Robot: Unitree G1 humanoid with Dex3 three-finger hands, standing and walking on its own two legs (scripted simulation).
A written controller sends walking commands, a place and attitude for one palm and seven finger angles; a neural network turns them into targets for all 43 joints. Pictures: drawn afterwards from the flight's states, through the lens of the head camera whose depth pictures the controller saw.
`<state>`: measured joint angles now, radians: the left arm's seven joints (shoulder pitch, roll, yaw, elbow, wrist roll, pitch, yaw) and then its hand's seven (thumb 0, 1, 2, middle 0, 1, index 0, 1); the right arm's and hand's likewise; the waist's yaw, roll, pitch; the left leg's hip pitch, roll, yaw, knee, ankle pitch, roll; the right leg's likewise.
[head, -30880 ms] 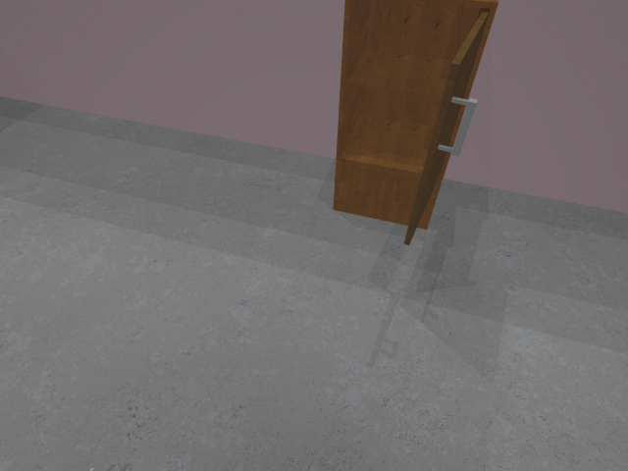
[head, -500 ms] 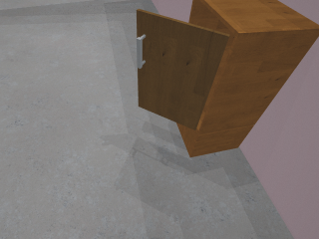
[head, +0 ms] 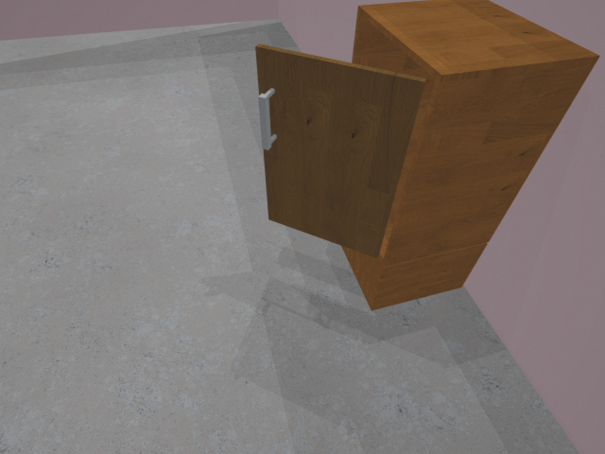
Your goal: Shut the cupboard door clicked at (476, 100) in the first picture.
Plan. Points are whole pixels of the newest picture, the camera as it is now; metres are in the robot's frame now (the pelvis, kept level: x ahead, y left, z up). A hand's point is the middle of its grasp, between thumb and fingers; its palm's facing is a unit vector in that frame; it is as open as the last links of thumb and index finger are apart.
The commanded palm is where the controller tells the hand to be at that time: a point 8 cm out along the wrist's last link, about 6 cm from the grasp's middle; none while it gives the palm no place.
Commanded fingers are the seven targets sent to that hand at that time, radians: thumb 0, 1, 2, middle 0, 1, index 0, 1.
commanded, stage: let the arm hang, fingers relaxed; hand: left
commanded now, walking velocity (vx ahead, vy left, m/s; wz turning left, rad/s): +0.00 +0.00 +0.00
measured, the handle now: (268, 119) +0.90 +0.14 -0.04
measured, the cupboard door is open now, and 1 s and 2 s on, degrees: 49 49 49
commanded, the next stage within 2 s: look to check the result in 0.26 s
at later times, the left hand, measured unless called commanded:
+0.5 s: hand out of the picture -0.04 +0.15 -0.18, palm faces +0.05 -0.98 -0.17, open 7.4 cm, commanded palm none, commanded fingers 0.00 0.90 0.90 -0.20 -0.30 -0.20 -0.30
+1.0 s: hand out of the picture -0.02 +0.13 -0.18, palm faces +0.05 -0.99 -0.15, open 7.4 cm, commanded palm none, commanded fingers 0.00 0.90 0.90 -0.20 -0.30 -0.20 -0.30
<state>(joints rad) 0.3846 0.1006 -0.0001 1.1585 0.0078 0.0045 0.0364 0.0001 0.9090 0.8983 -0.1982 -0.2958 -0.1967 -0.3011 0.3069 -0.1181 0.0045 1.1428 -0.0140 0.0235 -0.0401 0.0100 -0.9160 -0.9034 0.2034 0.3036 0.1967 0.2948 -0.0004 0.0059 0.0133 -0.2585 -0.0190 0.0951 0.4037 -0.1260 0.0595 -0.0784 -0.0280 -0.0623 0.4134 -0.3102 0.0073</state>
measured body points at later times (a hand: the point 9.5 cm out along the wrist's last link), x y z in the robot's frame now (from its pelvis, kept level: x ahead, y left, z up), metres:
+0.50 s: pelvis +0.00 -0.01 +0.00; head +0.01 -0.01 +0.45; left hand -0.05 +0.20 -0.16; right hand -0.03 -0.22 -0.16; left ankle +0.06 +0.08 -0.74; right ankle -0.05 -0.12 -0.74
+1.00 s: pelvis +0.02 -0.02 +0.00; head +0.02 -0.02 +0.45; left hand -0.02 +0.18 -0.16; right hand +0.00 -0.23 -0.16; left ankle +0.06 +0.08 -0.74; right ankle -0.05 -0.12 -0.74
